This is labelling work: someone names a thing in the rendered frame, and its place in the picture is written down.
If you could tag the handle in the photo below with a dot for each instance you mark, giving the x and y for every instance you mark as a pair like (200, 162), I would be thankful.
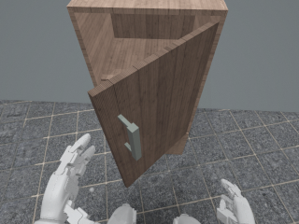
(134, 138)

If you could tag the left robot thigh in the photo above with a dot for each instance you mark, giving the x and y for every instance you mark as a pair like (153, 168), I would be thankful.
(123, 215)

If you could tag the robot left hand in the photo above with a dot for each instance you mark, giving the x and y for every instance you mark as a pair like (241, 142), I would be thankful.
(64, 182)

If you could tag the cupboard door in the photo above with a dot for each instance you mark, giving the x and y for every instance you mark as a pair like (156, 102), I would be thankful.
(158, 95)

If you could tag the robot right hand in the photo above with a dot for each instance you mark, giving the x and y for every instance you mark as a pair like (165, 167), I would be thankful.
(239, 211)

